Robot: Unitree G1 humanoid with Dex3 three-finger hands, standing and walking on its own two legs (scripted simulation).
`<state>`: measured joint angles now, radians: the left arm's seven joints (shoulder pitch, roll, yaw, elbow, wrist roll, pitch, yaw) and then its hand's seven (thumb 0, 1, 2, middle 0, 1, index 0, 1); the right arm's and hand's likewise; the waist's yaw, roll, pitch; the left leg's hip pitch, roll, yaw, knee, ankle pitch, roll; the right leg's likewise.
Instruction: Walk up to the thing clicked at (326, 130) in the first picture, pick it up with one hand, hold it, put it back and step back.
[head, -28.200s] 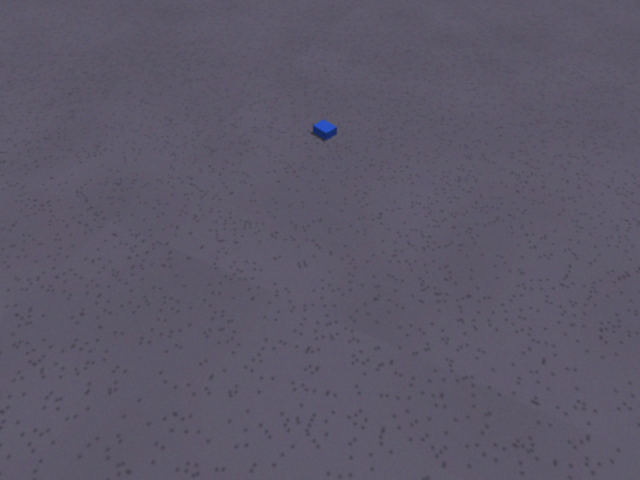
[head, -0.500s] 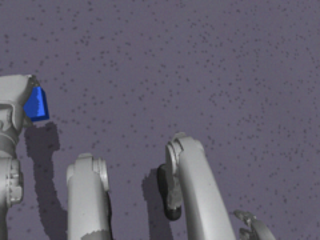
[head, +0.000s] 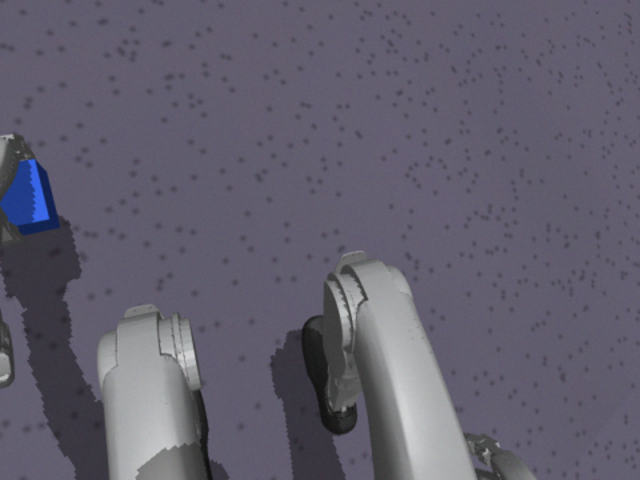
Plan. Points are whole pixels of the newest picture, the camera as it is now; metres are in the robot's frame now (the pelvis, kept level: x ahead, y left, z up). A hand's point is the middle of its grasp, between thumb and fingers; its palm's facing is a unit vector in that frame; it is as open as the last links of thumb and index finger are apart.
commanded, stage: lower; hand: left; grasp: from above
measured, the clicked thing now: (2, 202) +0.48 +0.29 -0.22
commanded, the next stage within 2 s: rest in 0.26 s
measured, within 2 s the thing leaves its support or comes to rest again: rests again in 1.24 s
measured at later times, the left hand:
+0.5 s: hand (18, 207) +0.48 +0.28 -0.24, palm faces -0.45 -0.08 -0.89, open 10.6 cm
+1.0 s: hand (29, 213) +0.48 +0.28 -0.28, palm faces -0.45 -0.10 -0.89, open 10.6 cm
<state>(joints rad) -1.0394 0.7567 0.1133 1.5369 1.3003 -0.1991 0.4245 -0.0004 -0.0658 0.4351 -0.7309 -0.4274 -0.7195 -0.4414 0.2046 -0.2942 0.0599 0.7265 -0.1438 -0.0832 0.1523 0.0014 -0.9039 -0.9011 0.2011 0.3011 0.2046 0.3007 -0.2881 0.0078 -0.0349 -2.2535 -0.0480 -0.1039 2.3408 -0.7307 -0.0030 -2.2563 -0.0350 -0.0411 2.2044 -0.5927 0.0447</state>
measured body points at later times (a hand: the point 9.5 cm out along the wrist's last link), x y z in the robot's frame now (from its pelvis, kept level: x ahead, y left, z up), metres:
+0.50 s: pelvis +0.00 +0.00 -0.03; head +0.27 +0.08 +0.32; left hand +0.50 +0.28 -0.19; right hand +0.01 -0.28 -0.11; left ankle +0.07 +0.12 -0.32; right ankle +0.12 -0.13 -0.32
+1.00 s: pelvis +0.00 +0.01 -0.05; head +0.28 +0.10 +0.29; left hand +0.50 +0.28 -0.23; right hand -0.01 -0.27 -0.09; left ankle +0.07 +0.12 -0.32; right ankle +0.12 -0.13 -0.32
